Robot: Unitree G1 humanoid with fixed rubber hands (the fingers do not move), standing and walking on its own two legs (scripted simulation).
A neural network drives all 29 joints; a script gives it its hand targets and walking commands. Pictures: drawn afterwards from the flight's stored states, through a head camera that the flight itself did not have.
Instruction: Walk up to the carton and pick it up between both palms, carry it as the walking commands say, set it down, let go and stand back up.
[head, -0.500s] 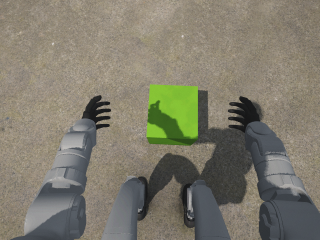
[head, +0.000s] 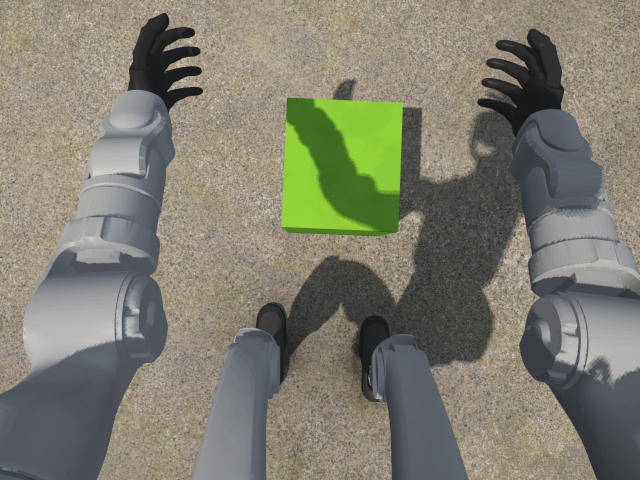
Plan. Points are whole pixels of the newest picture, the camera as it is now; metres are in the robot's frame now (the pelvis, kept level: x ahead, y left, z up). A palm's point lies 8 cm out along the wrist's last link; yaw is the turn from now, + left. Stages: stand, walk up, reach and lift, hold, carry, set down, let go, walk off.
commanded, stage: reach and lift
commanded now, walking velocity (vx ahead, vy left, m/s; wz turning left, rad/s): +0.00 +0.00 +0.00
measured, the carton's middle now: (338, 175) +0.53 -0.03 -0.54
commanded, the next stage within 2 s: none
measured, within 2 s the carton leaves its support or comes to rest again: neither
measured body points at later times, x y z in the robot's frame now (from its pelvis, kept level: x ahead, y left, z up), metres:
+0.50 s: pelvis -0.01 +0.00 -0.08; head +0.33 +0.01 +0.22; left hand +0.54 +0.20 -0.22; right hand +0.53 -0.21 -0.21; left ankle +0.08 +0.12 -0.62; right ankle +0.06 -0.13 -0.62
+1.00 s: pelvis -0.03 +0.00 -0.21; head +0.33 +0.01 +0.06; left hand +0.53 +0.20 -0.37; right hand +0.52 -0.20 -0.36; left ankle +0.08 +0.12 -0.62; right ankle +0.06 -0.13 -0.62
